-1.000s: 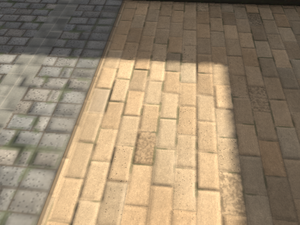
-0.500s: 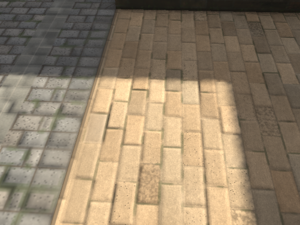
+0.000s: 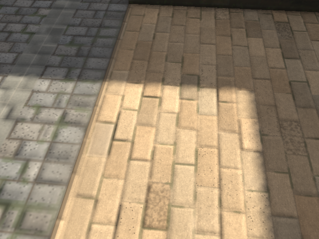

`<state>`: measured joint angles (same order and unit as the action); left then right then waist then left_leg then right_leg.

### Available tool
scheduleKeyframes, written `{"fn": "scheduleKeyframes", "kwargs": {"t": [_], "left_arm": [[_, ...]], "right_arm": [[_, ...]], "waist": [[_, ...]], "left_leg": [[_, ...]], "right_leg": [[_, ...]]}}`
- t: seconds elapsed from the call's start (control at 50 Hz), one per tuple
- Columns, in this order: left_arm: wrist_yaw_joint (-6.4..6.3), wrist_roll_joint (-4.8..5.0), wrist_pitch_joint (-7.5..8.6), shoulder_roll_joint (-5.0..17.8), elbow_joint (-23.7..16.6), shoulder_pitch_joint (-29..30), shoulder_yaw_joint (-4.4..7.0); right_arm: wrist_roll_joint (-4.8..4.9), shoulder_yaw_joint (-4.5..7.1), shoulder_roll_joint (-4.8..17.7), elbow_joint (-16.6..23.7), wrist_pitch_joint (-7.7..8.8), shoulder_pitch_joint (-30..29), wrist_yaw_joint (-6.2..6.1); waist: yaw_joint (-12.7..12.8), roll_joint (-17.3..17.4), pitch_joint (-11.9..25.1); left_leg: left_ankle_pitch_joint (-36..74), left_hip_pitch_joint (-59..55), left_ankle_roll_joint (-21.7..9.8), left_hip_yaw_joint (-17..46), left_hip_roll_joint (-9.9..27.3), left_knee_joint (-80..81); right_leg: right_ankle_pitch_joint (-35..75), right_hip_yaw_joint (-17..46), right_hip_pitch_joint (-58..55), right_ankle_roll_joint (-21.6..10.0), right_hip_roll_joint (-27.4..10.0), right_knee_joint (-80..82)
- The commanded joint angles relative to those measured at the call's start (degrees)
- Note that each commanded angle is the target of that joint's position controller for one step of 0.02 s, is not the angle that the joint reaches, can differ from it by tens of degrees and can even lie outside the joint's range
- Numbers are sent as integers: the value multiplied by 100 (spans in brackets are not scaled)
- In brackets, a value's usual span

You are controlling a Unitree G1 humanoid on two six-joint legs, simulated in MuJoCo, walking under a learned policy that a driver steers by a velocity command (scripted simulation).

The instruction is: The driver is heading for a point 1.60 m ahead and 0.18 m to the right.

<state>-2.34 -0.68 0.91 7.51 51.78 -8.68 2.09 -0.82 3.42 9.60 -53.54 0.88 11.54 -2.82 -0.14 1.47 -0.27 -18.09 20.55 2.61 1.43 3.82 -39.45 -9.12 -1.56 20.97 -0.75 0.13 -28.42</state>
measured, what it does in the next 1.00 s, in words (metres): steps on the spot: left foot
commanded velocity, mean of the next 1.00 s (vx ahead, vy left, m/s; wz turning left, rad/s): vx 0.01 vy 0.00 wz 0.00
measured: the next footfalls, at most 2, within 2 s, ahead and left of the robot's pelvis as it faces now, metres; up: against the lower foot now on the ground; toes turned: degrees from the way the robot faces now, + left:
left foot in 0.02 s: +0.04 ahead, +0.15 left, +0.00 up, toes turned +1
left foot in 1.96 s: +0.49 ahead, +0.14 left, +0.00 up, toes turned -1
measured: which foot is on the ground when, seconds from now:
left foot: up 0.00-0.00, down 0.02-1.00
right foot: down 0.00-1.00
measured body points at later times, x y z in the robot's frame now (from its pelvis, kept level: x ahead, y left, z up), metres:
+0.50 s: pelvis +0.03 +0.02 -0.01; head +0.04 +0.02 +0.44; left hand +0.11 +0.26 -0.15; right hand +0.06 -0.21 -0.16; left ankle +0.00 +0.15 -0.73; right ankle +0.06 -0.12 -0.73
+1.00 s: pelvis +0.04 +0.02 +0.00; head +0.05 +0.02 +0.45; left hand +0.10 +0.25 -0.16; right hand +0.04 -0.20 -0.16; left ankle +0.00 +0.15 -0.73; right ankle +0.06 -0.12 -0.73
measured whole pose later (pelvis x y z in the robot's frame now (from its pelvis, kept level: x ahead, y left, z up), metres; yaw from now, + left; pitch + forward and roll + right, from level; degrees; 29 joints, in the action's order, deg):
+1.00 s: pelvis +0.04 +0.02 +0.00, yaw +0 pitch -1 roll +0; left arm -3.7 0.4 -0.9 7.6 58.7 -11.3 3.9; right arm -0.7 1.3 7.6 -59.6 1.7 17.6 -3.4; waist -0.6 -0.3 -2.1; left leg -21.4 11.4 1.2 -0.3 1.4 -33.9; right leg -16.1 0.2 17.0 2.0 -2.5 -34.2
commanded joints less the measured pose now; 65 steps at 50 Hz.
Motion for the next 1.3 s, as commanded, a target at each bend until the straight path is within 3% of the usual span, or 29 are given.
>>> {"fn": "scheduleKeyframes", "kwargs": {"t": [0.02,0.04,0.06,0.08,0.1,0.12,0.18,0.36,1.22,1.24,1.26,1.3], "left_arm": [[-14,59,93,381,-250,251,93],[-22,-9,89,337,-210,10,114],[-45,-17,75,224,-204,-198,112],[-87,-45,45,428,-190,44,156],[-125,17,15,436,-193,74,175],[-152,41,-12,457,-144,33,189],[-141,25,-33,459,-65,-43,211],[-130,73,-102,473,102,-155,278],[-146,113,-142,422,614,-480,206],[-137,116,-149,365,702,-633,196],[-135,164,-153,430,742,-725,224],[-133,229,-60,475,728,-781,230]], "right_arm": [[-181,59,347,-11,37,743,-1],[-165,106,647,62,41,675,-15],[-44,157,842,51,18,410,-27],[-6,99,518,69,37,308,10],[-10,57,415,33,49,266,-5],[-7,68,490,36,78,213,-11],[14,46,427,-59,137,408,-25],[4,-1,392,-203,119,577,-72],[17,-191,204,-535,124,1156,-58],[30,-202,146,-618,115,1298,-55],[88,-171,219,-617,103,1312,-63],[191,-136,314,-486,167,1276,-80]], "waist": [[-335,-553,450],[-114,55,244],[152,920,57],[-14,752,-134],[45,586,-266],[49,455,-327],[-15,178,-198],[-39,-139,-9],[-41,-142,-232],[-28,-124,-111],[-22,-82,-225],[-40,-51,-741]], "left_leg": [[1267,-1163,-89,-44,4,1141],[1265,-926,-202,221,306,1305],[11,-301,-424,299,326,1469],[-934,327,-417,243,139,1719],[-983,563,-351,171,70,1788],[-679,551,-295,51,-12,1713],[104,112,-257,-79,-97,1430],[838,-203,-298,-135,-182,1214],[562,-191,-238,-256,-297,1349],[-180,-220,-278,-329,-367,1333],[-1266,-86,-396,-330,-418,1285],[-2663,324,-643,-79,-275,1387]], "right_leg": [[-803,570,64,-428,-519,496],[-1230,263,104,-184,-165,79],[-827,-54,-157,-8,140,0],[-545,-96,-707,47,94,-129],[-371,-38,-939,43,12,-144],[-310,31,-976,10,-51,-151],[-19,103,-957,-50,-106,-122],[457,69,-1050,23,-166,-286],[280,116,-964,21,-183,-111],[-466,23,-1015,2,-101,-136],[-1720,-81,-869,-67,21,-238],[-3190,86,-350,-240,-38,-180]]}}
